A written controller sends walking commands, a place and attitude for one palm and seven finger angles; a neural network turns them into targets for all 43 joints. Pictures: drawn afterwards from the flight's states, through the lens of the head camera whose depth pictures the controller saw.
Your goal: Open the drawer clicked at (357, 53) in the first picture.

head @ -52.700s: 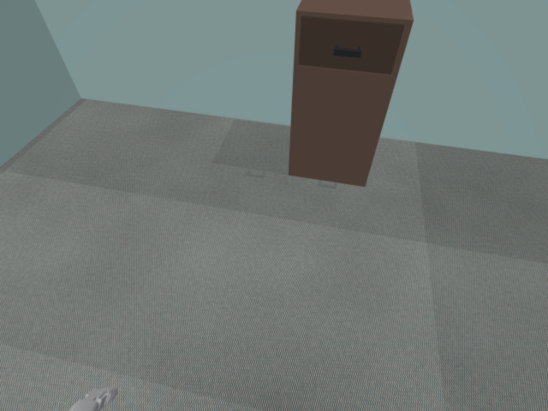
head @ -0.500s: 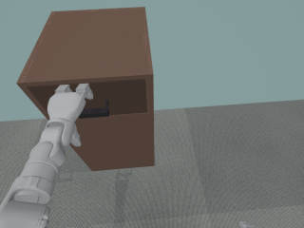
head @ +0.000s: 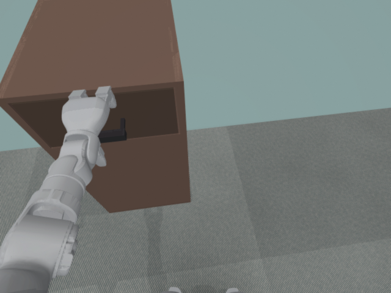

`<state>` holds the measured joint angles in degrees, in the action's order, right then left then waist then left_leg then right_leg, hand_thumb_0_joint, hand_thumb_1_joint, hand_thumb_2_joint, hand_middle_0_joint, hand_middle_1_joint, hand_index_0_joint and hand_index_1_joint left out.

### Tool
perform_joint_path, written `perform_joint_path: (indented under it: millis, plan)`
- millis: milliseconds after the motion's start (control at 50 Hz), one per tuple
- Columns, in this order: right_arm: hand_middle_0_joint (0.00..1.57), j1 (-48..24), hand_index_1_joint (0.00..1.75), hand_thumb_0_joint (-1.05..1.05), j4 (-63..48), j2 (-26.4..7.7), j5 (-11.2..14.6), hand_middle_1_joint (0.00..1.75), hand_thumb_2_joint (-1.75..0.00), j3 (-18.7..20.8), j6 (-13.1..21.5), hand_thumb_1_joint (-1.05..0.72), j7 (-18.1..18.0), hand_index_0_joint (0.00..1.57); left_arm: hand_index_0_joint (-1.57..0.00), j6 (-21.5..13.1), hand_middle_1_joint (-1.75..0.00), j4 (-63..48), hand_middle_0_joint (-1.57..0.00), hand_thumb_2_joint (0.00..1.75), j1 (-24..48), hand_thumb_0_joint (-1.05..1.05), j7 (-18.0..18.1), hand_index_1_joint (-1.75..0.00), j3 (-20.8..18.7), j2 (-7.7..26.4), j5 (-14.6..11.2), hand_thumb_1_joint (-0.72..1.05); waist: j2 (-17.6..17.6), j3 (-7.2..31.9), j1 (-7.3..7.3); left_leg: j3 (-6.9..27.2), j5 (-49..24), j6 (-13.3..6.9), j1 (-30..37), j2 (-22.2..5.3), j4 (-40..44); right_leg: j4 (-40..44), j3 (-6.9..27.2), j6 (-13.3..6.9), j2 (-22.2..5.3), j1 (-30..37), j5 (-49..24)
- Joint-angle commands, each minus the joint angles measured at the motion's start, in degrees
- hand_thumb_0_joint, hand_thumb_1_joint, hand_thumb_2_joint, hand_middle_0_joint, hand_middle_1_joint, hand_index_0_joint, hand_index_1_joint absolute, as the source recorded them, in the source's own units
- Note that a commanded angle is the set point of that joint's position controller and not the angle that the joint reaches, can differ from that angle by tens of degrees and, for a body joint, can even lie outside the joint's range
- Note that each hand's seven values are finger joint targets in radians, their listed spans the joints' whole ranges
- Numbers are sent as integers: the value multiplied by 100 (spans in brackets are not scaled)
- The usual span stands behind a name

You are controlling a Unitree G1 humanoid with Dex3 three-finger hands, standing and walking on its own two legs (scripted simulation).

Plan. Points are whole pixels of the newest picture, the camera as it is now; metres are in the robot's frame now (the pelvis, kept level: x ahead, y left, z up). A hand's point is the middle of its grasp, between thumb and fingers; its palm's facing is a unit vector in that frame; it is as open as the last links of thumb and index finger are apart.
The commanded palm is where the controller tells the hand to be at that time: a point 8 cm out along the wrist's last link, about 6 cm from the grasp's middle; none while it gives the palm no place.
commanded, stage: move the hooked fingers above the handle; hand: left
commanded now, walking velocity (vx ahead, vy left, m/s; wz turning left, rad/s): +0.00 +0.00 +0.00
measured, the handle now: (106, 130) +0.50 +0.24 -0.03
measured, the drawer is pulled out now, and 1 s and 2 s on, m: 0.00 0.00 0.00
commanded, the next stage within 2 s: none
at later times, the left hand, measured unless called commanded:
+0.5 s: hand (96, 127) +0.46 +0.23 +0.04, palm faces -0.03 +0.01 -1.00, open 13.7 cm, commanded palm +0.46 +0.26 +0.07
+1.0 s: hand (95, 127) +0.46 +0.23 +0.04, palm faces -0.01 +0.01 -1.00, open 13.7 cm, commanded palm +0.45 +0.28 +0.07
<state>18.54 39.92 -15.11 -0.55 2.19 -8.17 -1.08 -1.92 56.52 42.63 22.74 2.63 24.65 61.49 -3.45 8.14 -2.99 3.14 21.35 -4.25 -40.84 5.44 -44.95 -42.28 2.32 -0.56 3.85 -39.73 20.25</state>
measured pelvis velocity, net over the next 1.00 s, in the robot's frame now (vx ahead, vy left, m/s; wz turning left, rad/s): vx -0.04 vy -0.02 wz -0.02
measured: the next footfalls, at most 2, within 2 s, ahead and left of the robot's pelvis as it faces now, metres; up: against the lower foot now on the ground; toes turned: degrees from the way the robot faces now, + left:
none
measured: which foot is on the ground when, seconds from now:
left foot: down 0.00-1.00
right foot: down 0.00-1.00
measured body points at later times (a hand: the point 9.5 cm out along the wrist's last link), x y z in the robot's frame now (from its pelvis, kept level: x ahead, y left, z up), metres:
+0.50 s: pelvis -0.03 -0.03 -0.01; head +0.07 -0.04 +0.43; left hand +0.45 +0.22 +0.10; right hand +0.00 -0.31 -0.13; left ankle -0.01 +0.07 -0.71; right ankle -0.01 -0.12 -0.71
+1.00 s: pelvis -0.04 -0.02 -0.02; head +0.06 -0.02 +0.42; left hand +0.45 +0.23 +0.09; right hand -0.01 -0.29 -0.14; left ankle -0.01 +0.07 -0.71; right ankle -0.01 -0.12 -0.71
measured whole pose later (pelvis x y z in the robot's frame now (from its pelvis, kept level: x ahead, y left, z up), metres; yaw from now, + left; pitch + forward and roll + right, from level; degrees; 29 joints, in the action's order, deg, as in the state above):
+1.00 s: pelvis -0.04 -0.02 -0.02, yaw -1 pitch +20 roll -2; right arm 18.1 36.4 -16.3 2.7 -1.8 -7.1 -5.7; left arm -5.0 64.7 50.4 18.6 2.1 34.4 60.1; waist -3.4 7.6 -7.1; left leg 2.4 20.0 -3.0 -49.4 3.8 -49.9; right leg -47.2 2.2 -1.3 5.5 -48.6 18.1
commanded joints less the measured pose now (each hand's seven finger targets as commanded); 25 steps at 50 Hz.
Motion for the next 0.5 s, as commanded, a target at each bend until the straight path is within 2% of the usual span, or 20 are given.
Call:
perform_joint_path:
  millis: [0,20,40,60,80,100,120,160,180,200,220,240,260,300,340,360,400,440,480]
  plan:
    - [20,462,30,0,-444,-885,13,30,-90,245,66,-90,-84,20,-30,651,-120,-425,-30,30,2650,0,104,-120,-687,2207,55,-50,248,2304,-158,-81,-1951,189,1103,-288,493,432,-206,-219,-39,1261,-1537]
    - [20,443,30,0,-433,-881,34,30,-90,226,48,-90,-94,20,-30,710,-120,-249,-30,30,2510,0,58,-120,-637,2155,40,-50,330,2177,-152,-115,-1819,158,1018,-280,529,482,-199,-209,-43,1300,-1491]
    - [20,399,30,0,-428,-888,65,30,-90,203,33,-90,-119,20,-30,766,-120,-62,-30,30,2464,0,-4,-120,-592,2170,14,-50,435,1870,-207,-142,-1602,127,845,-276,566,574,-162,-192,-54,1269,-1378]
    - [20,415,30,0,-456,-884,93,30,-90,191,43,-90,-143,20,-30,770,-120,-74,-30,30,2585,0,-70,-120,-489,2126,-1,-50,400,1737,-248,-161,-1431,111,760,-271,606,624,-141,-179,-70,1258,-1282]
    - [20,398,30,0,-456,-885,105,30,-90,181,45,-90,-167,20,-30,744,-120,-50,-30,30,2666,0,-130,-120,-518,2187,-32,-50,469,1711,-271,-156,-1357,90,712,-265,626,665,-111,-179,-81,1327,-1257]
    - [20,415,30,0,-472,-898,126,30,-90,168,52,-90,-188,20,-30,733,-120,19,-30,30,2556,0,-188,-120,-569,2313,-53,-50,394,1717,-216,-182,-1225,80,669,-255,661,683,-89,-167,-96,1384,-1157]
    - [20,428,30,0,-497,-889,147,30,-90,156,63,-90,-216,20,-30,712,-120,49,-30,30,2609,0,-258,-120,-482,2257,-99,-50,430,1678,-280,-209,-1086,59,634,-249,668,734,-51,-145,-105,1399,-1090]
    - [20,417,30,0,-530,-898,180,30,-90,129,100,-90,-273,20,-30,633,-120,172,-30,30,2503,0,-401,-120,-497,2363,-147,-50,533,1488,-288,-237,-784,39,441,-234,683,812,3,-117,-130,1398,-850]
    - [20,413,30,0,-528,-898,181,30,-90,111,114,-90,-302,20,-30,569,-120,225,-30,30,2567,0,-461,-120,-506,2397,-170,-50,586,1423,-346,-228,-653,25,357,-239,677,841,32,-108,-140,1378,-738]
    - [20,456,30,0,-552,-907,193,30,-90,108,159,-90,-330,20,-30,460,-120,88,-30,30,2722,0,-497,-120,-504,2497,-153,-50,441,1479,-355,-243,-608,16,333,-239,656,826,61,-100,-155,1357,-703]
    - [20,465,30,0,-561,-909,192,30,-90,96,176,-90,-342,20,-30,421,-120,243,-30,30,2549,0,-543,-120,-513,2515,-148,-50,479,1420,-330,-263,-499,15,231,-220,629,825,77,-95,-155,1344,-599]
    - [20,443,30,0,-559,-922,208,30,-90,79,185,-90,-362,20,-30,369,-120,270,-30,30,2523,0,-569,-120,-582,2678,-119,-50,390,1356,-312,-280,-393,24,113,-221,592,815,105,-98,-171,1281,-481]
    - [20,486,30,0,-589,-912,205,30,-90,87,215,-90,-383,20,-30,296,-120,172,-30,30,2661,0,-572,-120,-507,2611,-92,-50,387,1439,-380,-275,-382,15,120,-233,552,788,108,-93,-168,1217,-468]
    - [20,567,30,0,-603,-907,188,30,-90,107,258,-90,-382,20,-30,144,-120,112,-30,30,2667,0,-558,-120,-519,2605,-79,-50,210,1605,-361,-276,-441,19,128,-225,479,711,99,-103,-160,1172,-520]
    - [20,574,30,0,-597,-932,179,30,-90,104,271,-90,-384,20,-30,84,-120,193,-30,30,2491,0,-526,-120,-690,2806,-104,-50,326,1705,-324,-303,-402,17,-41,-209,364,660,142,-81,-165,1207,-537]
    - [20,593,30,0,-603,-933,188,30,-90,99,283,-90,-390,20,-30,66,-120,211,-30,30,2612,0,-510,-120,-621,2772,-108,-50,371,1614,-401,-296,-314,18,-138,-213,347,661,138,-75,-167,1112,-450]
    - [20,643,30,0,-596,-945,197,30,-90,104,310,-90,-392,20,-30,14,-120,175,-30,30,2746,0,-466,-120,-646,2852,-156,-50,416,1690,-454,-310,-256,7,-268,-205,271,651,180,-49,-177,1134,-431]
    - [20,621,30,0,-569,-986,203,30,-90,85,303,-90,-398,20,-30,78,-120,339,-30,30,2660,0,-421,-120,-807,3116,-174,-50,506,1673,-426,-326,-167,6,-425,-191,209,628,197,-34,-181,1113,-344]
    - [20,615,30,0,-562,-984,203,30,-90,71,284,-90,-408,20,-30,128,-120,302,-30,30,2792,0,-398,-120,-812,3186,-200,-50,439,1773,-432,-343,-177,10,-495,-175,171,592,215,-33,-185,1174,-383]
